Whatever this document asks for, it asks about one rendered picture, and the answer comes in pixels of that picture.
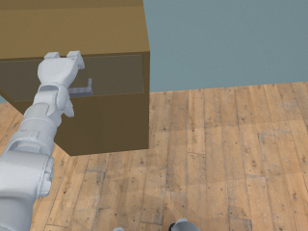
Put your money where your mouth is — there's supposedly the right robot thigh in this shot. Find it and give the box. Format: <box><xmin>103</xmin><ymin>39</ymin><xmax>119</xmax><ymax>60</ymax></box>
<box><xmin>171</xmin><ymin>221</ymin><xmax>200</xmax><ymax>231</ymax></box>

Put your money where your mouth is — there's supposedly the handle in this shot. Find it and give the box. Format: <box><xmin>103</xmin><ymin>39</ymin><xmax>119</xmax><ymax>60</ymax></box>
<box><xmin>67</xmin><ymin>78</ymin><xmax>93</xmax><ymax>98</ymax></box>

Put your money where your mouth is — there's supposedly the drawer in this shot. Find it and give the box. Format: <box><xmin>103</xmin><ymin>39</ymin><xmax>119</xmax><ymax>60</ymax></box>
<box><xmin>0</xmin><ymin>54</ymin><xmax>143</xmax><ymax>101</ymax></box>

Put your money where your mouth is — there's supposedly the robot left hand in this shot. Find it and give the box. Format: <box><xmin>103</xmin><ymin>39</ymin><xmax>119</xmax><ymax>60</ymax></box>
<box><xmin>38</xmin><ymin>50</ymin><xmax>85</xmax><ymax>117</ymax></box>

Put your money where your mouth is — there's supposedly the cabinet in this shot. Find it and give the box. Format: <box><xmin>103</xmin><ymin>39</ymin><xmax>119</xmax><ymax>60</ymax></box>
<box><xmin>0</xmin><ymin>0</ymin><xmax>150</xmax><ymax>157</ymax></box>

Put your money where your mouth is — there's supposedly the right robot shin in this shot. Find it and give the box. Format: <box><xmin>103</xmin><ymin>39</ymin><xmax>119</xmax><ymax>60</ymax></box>
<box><xmin>175</xmin><ymin>218</ymin><xmax>187</xmax><ymax>225</ymax></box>

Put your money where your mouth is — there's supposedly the left robot upper arm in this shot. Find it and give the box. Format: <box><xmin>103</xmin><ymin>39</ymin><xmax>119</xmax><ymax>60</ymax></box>
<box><xmin>0</xmin><ymin>150</ymin><xmax>55</xmax><ymax>231</ymax></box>

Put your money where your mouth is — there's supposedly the robot left forearm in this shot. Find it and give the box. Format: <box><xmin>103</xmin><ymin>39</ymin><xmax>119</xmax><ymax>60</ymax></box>
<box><xmin>0</xmin><ymin>82</ymin><xmax>68</xmax><ymax>163</ymax></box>

